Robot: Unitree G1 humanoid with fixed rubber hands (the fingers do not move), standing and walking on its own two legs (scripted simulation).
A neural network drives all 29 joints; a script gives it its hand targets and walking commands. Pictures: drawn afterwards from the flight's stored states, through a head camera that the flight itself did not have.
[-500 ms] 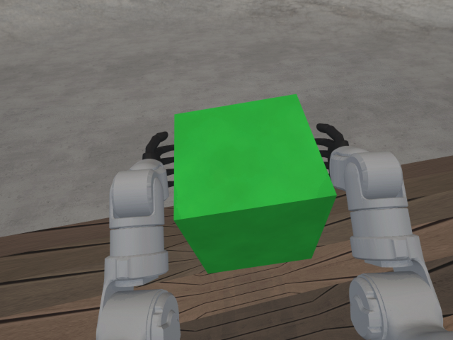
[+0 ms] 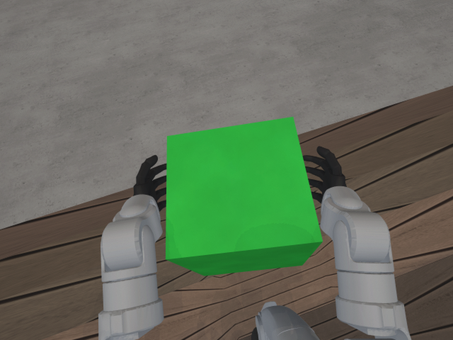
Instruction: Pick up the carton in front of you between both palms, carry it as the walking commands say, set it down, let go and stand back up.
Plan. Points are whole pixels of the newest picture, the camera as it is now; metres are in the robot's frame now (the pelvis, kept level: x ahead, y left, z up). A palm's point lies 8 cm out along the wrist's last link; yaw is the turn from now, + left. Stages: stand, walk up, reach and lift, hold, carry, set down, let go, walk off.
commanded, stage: carry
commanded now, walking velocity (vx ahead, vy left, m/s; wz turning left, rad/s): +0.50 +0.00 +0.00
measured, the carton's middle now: (242, 208) +0.35 -0.05 -0.03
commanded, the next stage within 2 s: none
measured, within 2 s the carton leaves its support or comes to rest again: neither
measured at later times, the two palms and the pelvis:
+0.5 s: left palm (137, 100) +0.82 +0.18 -0.16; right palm (231, 81) +0.81 -0.11 -0.14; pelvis +0.48 +0.05 -0.25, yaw -2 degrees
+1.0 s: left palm (122, 58) +1.34 +0.32 -0.36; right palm (184, 47) +1.34 +0.03 -0.36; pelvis +0.97 +0.15 -0.42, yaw +5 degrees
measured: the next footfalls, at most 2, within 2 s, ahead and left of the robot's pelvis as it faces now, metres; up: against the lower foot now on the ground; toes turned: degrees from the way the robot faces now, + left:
right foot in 0.04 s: +0.16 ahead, -0.06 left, -0.09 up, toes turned -7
left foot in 0.34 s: +0.45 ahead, +0.06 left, -0.23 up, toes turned -8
